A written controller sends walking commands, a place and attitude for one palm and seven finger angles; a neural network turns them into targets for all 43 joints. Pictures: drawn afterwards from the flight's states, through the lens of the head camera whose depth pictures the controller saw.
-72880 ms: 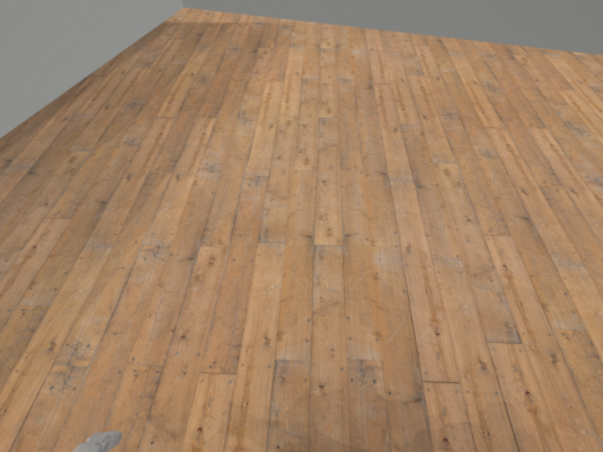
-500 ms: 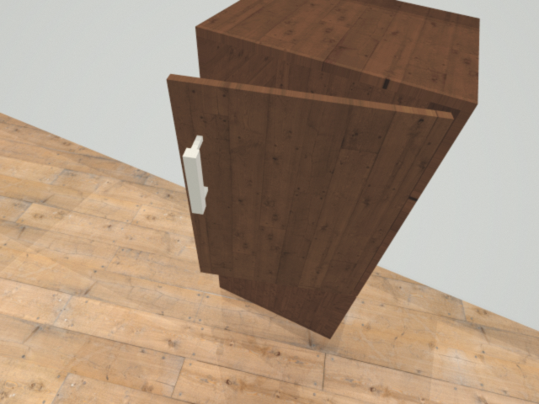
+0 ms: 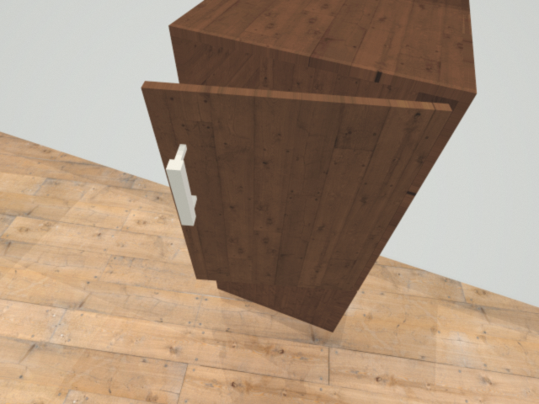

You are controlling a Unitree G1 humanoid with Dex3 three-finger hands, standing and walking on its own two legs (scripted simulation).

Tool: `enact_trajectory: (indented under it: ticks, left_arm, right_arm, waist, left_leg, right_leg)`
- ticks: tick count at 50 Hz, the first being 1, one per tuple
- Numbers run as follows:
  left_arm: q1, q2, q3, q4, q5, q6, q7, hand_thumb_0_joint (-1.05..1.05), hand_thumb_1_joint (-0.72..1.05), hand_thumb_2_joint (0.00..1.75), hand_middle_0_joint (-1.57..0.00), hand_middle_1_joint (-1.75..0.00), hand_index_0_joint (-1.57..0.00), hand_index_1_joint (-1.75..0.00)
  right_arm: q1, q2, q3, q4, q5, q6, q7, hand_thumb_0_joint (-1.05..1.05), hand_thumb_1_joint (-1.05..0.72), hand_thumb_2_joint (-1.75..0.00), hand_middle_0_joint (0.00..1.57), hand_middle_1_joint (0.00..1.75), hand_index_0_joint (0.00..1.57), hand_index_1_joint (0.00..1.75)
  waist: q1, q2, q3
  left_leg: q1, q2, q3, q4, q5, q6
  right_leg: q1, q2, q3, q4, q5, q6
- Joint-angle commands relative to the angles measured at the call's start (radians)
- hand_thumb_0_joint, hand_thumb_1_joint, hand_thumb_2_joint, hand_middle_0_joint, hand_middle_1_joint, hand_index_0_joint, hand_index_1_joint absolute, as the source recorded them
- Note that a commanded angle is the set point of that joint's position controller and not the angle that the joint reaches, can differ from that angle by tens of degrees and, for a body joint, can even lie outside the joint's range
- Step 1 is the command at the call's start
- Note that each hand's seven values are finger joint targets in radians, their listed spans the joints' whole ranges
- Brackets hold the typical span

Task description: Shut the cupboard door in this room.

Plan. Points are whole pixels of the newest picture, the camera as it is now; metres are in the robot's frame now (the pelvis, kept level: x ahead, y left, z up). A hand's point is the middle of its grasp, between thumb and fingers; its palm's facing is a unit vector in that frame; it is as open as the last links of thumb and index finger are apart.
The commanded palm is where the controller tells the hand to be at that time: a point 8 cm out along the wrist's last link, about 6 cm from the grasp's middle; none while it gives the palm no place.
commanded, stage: come to a stop and stand still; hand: left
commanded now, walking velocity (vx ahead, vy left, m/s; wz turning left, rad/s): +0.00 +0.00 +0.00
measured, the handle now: (185, 186) +0.44 +0.18 +0.05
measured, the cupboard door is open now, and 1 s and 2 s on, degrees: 17 17 17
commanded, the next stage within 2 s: look again from close up in 0.30 s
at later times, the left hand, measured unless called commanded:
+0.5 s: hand out of the picture -0.01 +0.15 -0.18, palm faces +0.03 -0.98 -0.19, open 7.3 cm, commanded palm none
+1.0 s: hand out of the picture -0.04 +0.15 -0.17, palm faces +0.08 -0.98 -0.18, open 7.4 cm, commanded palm +0.05 +0.20 -0.07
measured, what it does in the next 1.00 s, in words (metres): shifts its weight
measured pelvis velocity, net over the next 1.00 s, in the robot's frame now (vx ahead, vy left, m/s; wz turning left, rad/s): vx -0.05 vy -0.02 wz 0.00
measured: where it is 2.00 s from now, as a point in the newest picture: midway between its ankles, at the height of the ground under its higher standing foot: outside the picture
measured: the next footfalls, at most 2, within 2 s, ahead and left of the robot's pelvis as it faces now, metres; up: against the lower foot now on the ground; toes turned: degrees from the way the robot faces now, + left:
none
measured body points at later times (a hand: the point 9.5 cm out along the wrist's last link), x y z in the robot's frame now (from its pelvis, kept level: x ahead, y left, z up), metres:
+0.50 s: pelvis +0.00 -0.01 +0.00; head +0.03 -0.01 +0.45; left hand -0.01 +0.21 -0.16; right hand +0.01 -0.23 -0.16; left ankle -0.04 +0.08 -0.74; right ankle -0.01 -0.15 -0.74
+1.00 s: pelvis -0.05 -0.02 +0.00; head -0.04 -0.02 +0.45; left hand -0.04 +0.21 -0.16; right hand -0.05 -0.24 -0.16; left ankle -0.04 +0.08 -0.74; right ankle -0.01 -0.15 -0.74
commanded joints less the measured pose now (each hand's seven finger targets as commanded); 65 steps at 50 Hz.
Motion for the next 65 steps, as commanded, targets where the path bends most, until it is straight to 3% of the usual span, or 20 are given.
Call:
enact_trajectory:
  ticks: [1, 19, 20, 21, 23, 25, 27, 29, 35, 47, 48, 49, 50, 51, 52, 53, 55, 59, 61, 65]
  left_arm:
    - [0.088, 0.057, 0.006, -0.010, 0.004, -0.010, 0.000, 0.00, 0.90, 0.90, -0.20, -0.30, -0.20, -0.30]
    - [0.093, 0.066, 0.003, -0.008, 0.002, -0.017, -0.001, 0.00, 0.90, 0.90, -0.20, -0.30, -0.20, -0.30]
    - [0.139, 0.107, -0.004, 0.007, 0.009, -0.041, 0.043, 0.00, 0.90, 0.90, -0.20, -0.30, -0.20, -0.30]
    - [0.165, 0.168, 0.006, -0.007, 0.009, -0.065, 0.038, 0.00, 0.90, 0.90, -0.20, -0.30, -0.20, -0.30]
    - [0.144, 0.123, 0.000, -0.035, 0.000, -0.057, 0.031, 0.00, 0.90, 0.90, -0.20, -0.30, -0.20, -0.30]
    - [0.115, 0.091, -0.012, -0.053, 0.002, -0.040, 0.021, 0.00, 0.90, 0.90, -0.20, -0.30, -0.20, -0.30]
    - [0.110, 0.080, -0.018, -0.060, 0.004, -0.033, 0.015, 0.00, 0.90, 0.90, -0.20, -0.30, -0.20, -0.30]
    - [0.099, 0.085, -0.020, -0.067, 0.006, -0.026, 0.011, 0.00, 0.90, 0.90, -0.20, -0.30, -0.20, -0.30]
    - [0.082, 0.105, -0.021, -0.095, 0.006, -0.016, -0.001, 0.00, 0.90, 0.90, -0.20, -0.30, -0.20, -0.30]
    - [0.121, 0.098, -0.015, -0.101, 0.005, -0.021, -0.005, 0.00, 0.90, 0.90, -0.20, -0.30, -0.20, -0.30]
    - [0.162, 0.129, -0.017, -0.070, 0.017, -0.035, 0.030, 0.00, 0.90, 0.90, -0.20, -0.30, -0.20, -0.30]
    - [-0.768, 0.674, 0.350, -1.728, -0.126, -0.313, 0.008, 0.00, 0.90, 0.90, -0.20, -0.30, -0.20, -0.30]
    - [-0.082, 0.205, 0.007, -1.447, -0.141, -0.229, 0.016, 0.00, 0.90, 0.90, -0.22, -0.32, -0.22, -0.32]
    - [0.158, 0.019, -0.034, -1.293, -0.192, -0.081, 0.040, 0.00, 0.90, 0.90, -0.24, -0.34, -0.24, -0.34]
    - [0.104, -0.016, -0.086, -1.205, -0.193, -0.072, 0.056, 0.00, 0.90, 0.90, -0.25, -0.36, -0.25, -0.36]
    - [0.040, 0.026, -0.039, -1.205, -0.195, -0.116, 0.060, 0.00, 0.90, 0.90, -0.27, -0.38, -0.27, -0.38]
    - [0.077, 0.057, 0.027, -1.085, -0.179, -0.243, 0.024, 0.00, 0.90, 0.90, -0.31, -0.42, -0.31, -0.42]
    - [0.340, 0.060, 0.140, -0.935, -0.262, -0.562, -0.220, 0.00, 0.90, 0.90, -0.38, -0.50, -0.38, -0.50]
    - [0.353, 0.158, 0.238, -0.917, -0.291, -0.682, -0.366, 0.00, 0.90, 0.90, -0.42, -0.54, -0.42, -0.54]
    - [0.293, 0.199, 0.223, -1.192, -0.354, -0.561, -0.435, 0.00, 0.90, 0.90, -0.49, -0.62, -0.49, -0.62]
  right_arm:
    - [0.085, -0.108, -0.021, -0.018, 0.000, -0.015, -0.005, 0.00, -0.90, -0.90, 0.20, 0.30, 0.20, 0.30]
    - [0.065, -0.114, -0.021, -0.015, -0.001, -0.012, -0.006, 0.00, -0.90, -0.90, 0.20, 0.30, 0.20, 0.30]
    - [-0.020, -0.185, -0.025, -0.094, 0.021, -0.023, 0.008, 0.00, -0.90, -0.90, 0.20, 0.30, 0.20, 0.30]
    - [0.009, -0.173, -0.026, -0.119, 0.016, -0.035, 0.008, 0.00, -0.90, -0.90, 0.20, 0.30, 0.20, 0.30]
    - [0.086, -0.155, -0.034, -0.112, 0.006, -0.030, 0.005, 0.00, -0.90, -0.90, 0.20, 0.30, 0.20, 0.30]
    - [0.064, -0.167, -0.037, -0.128, 0.006, -0.014, 0.003, 0.00, -0.90, -0.90, 0.20, 0.30, 0.20, 0.30]
    - [0.056, -0.161, -0.033, -0.139, 0.002, -0.009, 0.004, 0.00, -0.90, -0.90, 0.20, 0.30, 0.20, 0.30]
    - [0.055, -0.165, -0.029, -0.140, 0.000, -0.010, 0.009, 0.00, -0.90, -0.90, 0.20, 0.30, 0.20, 0.30]
    - [0.022, -0.177, -0.025, -0.154, -0.001, 0.000, 0.026, 0.00, -0.90, -0.90, 0.20, 0.30, 0.20, 0.30]
    - [0.078, -0.157, -0.018, -0.124, -0.001, -0.005, 0.028, 0.00, -0.90, -0.90, 0.20, 0.30, 0.20, 0.30]
    - [-0.034, -0.199, -0.016, -0.179, 0.000, -0.012, 0.036, 0.00, -0.90, -0.90, 0.20, 0.30, 0.20, 0.30]
    - [0.011, -0.417, -0.064, -0.485, -0.006, -0.193, -0.072, 0.00, -0.90, -0.90, 0.20, 0.30, 0.20, 0.30]
    - [-0.075, -0.254, -0.002, -0.486, 0.060, -0.264, -0.067, 0.00, -0.90, -0.90, 0.20, 0.30, 0.20, 0.30]
    - [-0.107, -0.251, -0.015, -0.462, 0.057, -0.307, -0.056, 0.00, -0.90, -0.90, 0.20, 0.30, 0.20, 0.30]
    - [-0.112, -0.245, -0.001, -0.444, 0.086, -0.339, -0.051, 0.00, -0.90, -0.90, 0.20, 0.30, 0.20, 0.30]
    - [-0.098, -0.279, -0.025, -0.474, 0.074, -0.362, -0.043, 0.00, -0.90, -0.90, 0.20, 0.30, 0.20, 0.30]
    - [-0.090, -0.293, -0.050, -0.516, 0.038, -0.386, -0.024, 0.00, -0.90, -0.90, 0.20, 0.30, 0.20, 0.30]
    - [-0.139, -0.271, -0.092, -0.645, 0.013, -0.387, 0.036, 0.00, -0.90, -0.90, 0.20, 0.30, 0.20, 0.30]
    - [-0.146, -0.280, -0.110, -0.695, 0.023, -0.361, 0.054, 0.00, -0.90, -0.90, 0.20, 0.30, 0.20, 0.30]
    - [-0.217, -0.289, -0.106, -0.868, 0.063, -0.311, 0.032, 0.00, -0.90, -0.90, 0.20, 0.30, 0.20, 0.30]
  waist:
    - [0.008, 0.020, 0.008]
    - [0.003, 0.024, 0.008]
    - [0.016, 0.095, -0.029]
    - [-0.003, 0.141, -0.151]
    - [-0.017, 0.078, -0.232]
    - [-0.015, 0.020, -0.127]
    - [-0.011, -0.020, -0.016]
    - [-0.014, 0.041, 0.013]
    - [-0.009, -0.008, 0.104]
    - [-0.003, 0.021, 0.050]
    - [0.040, -0.045, 0.127]
    - [-0.197, 0.066, -0.326]
    - [-0.016, 0.364, -0.476]
    - [-0.005, 0.317, -0.332]
    - [-0.042, 0.154, -0.082]
    - [-0.072, 0.070, 0.039]
    - [-0.071, -0.120, 0.053]
    - [0.051, -0.245, -0.145]
    - [0.064, -0.144, -0.202]
    - [0.072, 0.018, -0.253]
  left_leg:
    - [-0.060, 0.145, -0.100, -0.071, 0.355, -0.023]
    - [-0.028, 0.140, -0.089, -0.065, 0.325, -0.031]
    - [-0.046, 0.158, -0.073, 0.120, 0.599, -0.047]
    - [-0.016, 0.103, -0.040, 0.192, 0.852, -0.068]
    - [-0.018, 0.120, -0.063, 0.128, 0.602, -0.039]
    - [-0.037, 0.147, -0.077, 0.087, 0.484, -0.024]
    - [-0.091, 0.141, -0.089, 0.051, 0.381, -0.016]
    - [-0.110, 0.130, -0.104, 0.014, 0.366, -0.013]
    - [-0.188, 0.111, -0.122, -0.083, -0.057, -0.008]
    - [-0.192, 0.108, -0.124, -0.103, -0.079, -0.008]
    - [-0.251, 0.138, -0.063, 0.073, 0.051, -0.039]
    - [0.063, 0.078, -0.080, 0.032, 0.205, -0.008]
    - [0.076, 0.053, -0.044, 0.019, 0.228, -0.031]
    - [-0.046, 0.077, -0.083, -0.003, 0.114, -0.078]
    - [-0.214, 0.048, -0.119, -0.007, -0.092, -0.064]
    - [-0.283, 0.028, -0.137, 0.035, -0.178, -0.050]
    - [-0.407, 0.006, -0.134, 0.161, -0.238, -0.052]
    - [-0.650, -0.020, -0.067, 0.449, -0.166, -0.069]
    - [-0.746, -0.021, -0.065, 0.552, -0.162, -0.067]
    - [-0.763, -0.033, -0.050, 0.550, -0.288, -0.033]
  right_leg:
    - [0.045, -0.051, 0.034, -0.016, 0.206, -0.045]
    - [0.041, -0.057, 0.047, -0.040, 0.236, -0.050]
    - [0.010, -0.081, 0.094, 0.020, 0.531, -0.058]
    - [0.123, -0.094, 0.047, 0.072, 0.933, -0.063]
    - [0.160, -0.097, 0.042, 0.164, 0.732, -0.079]
    - [0.063, -0.067, 0.033, 0.107, 0.429, -0.075]
    - [0.009, -0.055, 0.047, 0.077, 0.350, -0.078]
    - [-0.001, -0.045, 0.055, 0.077, 0.265, -0.079]
    - [-0.072, -0.032, 0.092, -0.031, -0.071, -0.076]
    - [-0.050, -0.037, 0.091, -0.055, -0.075, -0.079]
    - [-0.101, -0.072, 0.088, -0.004, 0.174, -0.066]
    - [-0.003, 0.051, 0.033, 0.099, 0.203, -0.062]
    - [-0.061, 0.089, -0.027, 0.116, 0.029, -0.091]
    - [-0.063, 0.086, -0.072, 0.169, -0.023, -0.079]
    - [-0.163, 0.074, -0.073, 0.140, -0.073, -0.061]
    - [-0.230, 0.060, -0.056, 0.099, -0.149, -0.054]
    - [-0.393, 0.056, -0.058, 0.149, -0.318, -0.051]
    - [-0.464, 0.031, 0.046, 0.328, -0.442, -0.072]
    - [-0.443, 0.006, 0.131, 0.396, -0.400, -0.090]
    - [-0.474, 0.018, 0.175, 0.392, -0.564, -0.082]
